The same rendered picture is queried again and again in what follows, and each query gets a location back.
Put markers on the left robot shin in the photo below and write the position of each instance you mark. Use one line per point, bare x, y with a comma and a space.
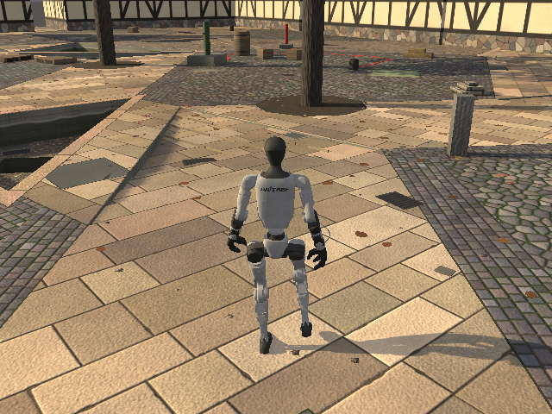
261, 312

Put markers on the humanoid robot head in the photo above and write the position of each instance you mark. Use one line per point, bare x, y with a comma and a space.
275, 152

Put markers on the robot left hand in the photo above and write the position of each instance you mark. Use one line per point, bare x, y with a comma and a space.
239, 240

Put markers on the robot right forearm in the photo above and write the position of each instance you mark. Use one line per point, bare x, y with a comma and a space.
316, 233

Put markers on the robot right hand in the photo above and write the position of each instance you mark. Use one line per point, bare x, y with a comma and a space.
322, 256

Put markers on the left robot upper arm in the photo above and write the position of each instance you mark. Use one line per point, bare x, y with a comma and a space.
247, 184

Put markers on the right robot upper arm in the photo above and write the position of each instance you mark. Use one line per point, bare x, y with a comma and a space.
303, 183

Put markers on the robot left forearm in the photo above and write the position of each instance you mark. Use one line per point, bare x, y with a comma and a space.
235, 227

